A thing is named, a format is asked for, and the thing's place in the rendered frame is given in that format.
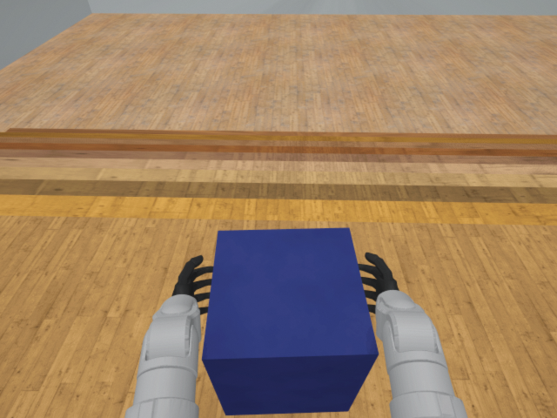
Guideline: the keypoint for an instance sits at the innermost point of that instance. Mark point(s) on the carton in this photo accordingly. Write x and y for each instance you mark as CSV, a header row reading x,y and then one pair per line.
x,y
288,328

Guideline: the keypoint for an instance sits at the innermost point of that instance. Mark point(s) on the right robot forearm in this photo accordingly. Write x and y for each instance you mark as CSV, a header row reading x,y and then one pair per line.
x,y
415,362

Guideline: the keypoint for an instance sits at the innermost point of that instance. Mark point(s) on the left robot forearm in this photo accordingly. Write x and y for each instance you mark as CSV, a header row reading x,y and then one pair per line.
x,y
168,365

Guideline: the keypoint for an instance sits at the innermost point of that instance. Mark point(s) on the right robot hand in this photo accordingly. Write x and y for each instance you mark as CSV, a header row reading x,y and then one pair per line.
x,y
384,278

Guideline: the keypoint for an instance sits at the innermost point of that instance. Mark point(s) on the left robot hand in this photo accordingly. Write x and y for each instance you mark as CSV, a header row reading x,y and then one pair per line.
x,y
185,284

